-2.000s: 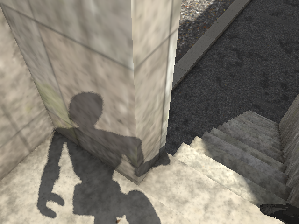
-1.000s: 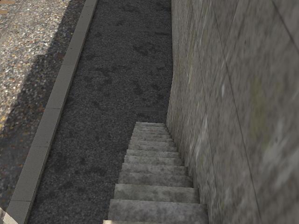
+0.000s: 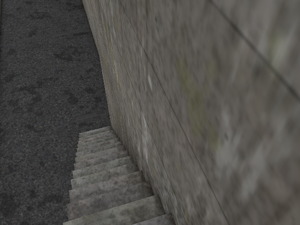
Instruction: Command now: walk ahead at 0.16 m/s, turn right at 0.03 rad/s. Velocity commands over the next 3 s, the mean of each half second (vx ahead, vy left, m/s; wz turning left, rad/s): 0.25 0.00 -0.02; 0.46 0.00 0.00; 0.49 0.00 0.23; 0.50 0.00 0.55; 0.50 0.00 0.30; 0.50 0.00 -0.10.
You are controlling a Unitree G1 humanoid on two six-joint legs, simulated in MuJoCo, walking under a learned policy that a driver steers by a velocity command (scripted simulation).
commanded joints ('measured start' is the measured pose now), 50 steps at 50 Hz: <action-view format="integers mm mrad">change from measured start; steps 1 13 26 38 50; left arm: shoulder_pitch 17 -304 -322 -323 -215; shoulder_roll -66 -2 -30 -58 -44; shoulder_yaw -57 -51 -48 -48 -4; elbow -100 -175 -217 -181 -114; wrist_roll -34 -37 -32 -44 -49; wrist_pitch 15 -31 -28 -8 19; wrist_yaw -54 -9 31 5 -36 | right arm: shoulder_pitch -28 322 390 426 -43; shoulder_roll -107 -49 1 27 -38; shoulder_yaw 11 54 40 53 73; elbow -47 21 134 184 65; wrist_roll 87 49 -6 24 74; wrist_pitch -5 15 -5 -28 -19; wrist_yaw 65 -8 -28 -26 -12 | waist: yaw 63 -204 -246 -279 -57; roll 13 36 7 -1 -80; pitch -120 22 70 145 71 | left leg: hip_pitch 158 397 280 377 -7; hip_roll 216 113 228 131 180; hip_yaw -81 -240 -466 -276 -282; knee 93 59 -60 -114 -15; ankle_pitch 680 346 -303 -280 42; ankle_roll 74 -33 124 42 56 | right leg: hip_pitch -159 -365 -511 -385 396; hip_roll -129 -195 -190 -202 -219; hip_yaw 18 3 85 8 56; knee -240 -460 -191 -583 -1170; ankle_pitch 107 404 385 626 1016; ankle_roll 74 61 36 62 57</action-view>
